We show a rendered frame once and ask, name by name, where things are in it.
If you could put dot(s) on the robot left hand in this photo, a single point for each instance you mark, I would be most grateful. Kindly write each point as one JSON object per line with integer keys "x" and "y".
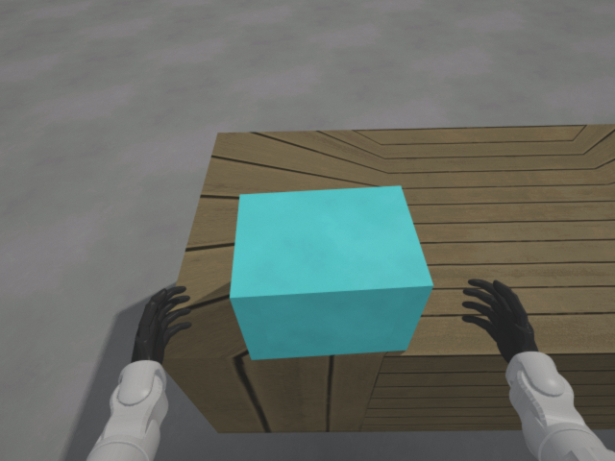
{"x": 153, "y": 333}

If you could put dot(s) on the robot left forearm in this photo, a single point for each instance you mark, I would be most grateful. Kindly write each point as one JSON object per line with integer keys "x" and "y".
{"x": 138, "y": 406}

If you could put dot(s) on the pedestal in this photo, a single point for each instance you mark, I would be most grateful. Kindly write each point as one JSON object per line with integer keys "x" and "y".
{"x": 532, "y": 207}

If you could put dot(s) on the robot right hand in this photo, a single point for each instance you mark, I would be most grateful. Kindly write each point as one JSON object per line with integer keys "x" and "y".
{"x": 509, "y": 325}

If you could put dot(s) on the robot right forearm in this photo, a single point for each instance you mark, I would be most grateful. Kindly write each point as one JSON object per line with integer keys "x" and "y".
{"x": 544, "y": 401}

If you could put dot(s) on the carton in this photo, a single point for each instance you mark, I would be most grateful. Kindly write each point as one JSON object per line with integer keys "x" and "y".
{"x": 325, "y": 272}

